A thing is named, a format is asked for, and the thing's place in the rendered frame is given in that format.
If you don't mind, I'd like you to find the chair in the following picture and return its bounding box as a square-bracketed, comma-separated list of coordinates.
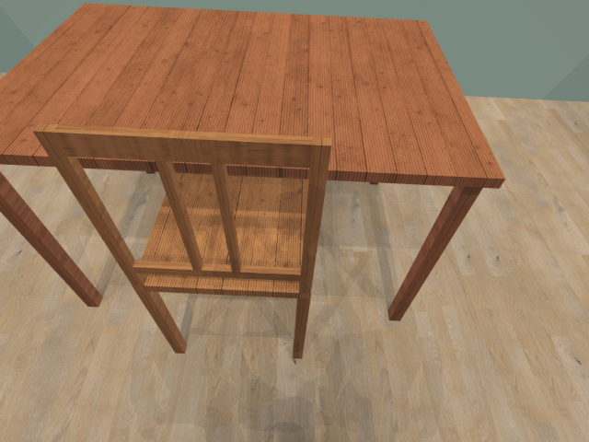
[33, 123, 331, 359]

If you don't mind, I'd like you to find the table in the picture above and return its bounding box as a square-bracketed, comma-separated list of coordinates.
[0, 3, 505, 321]

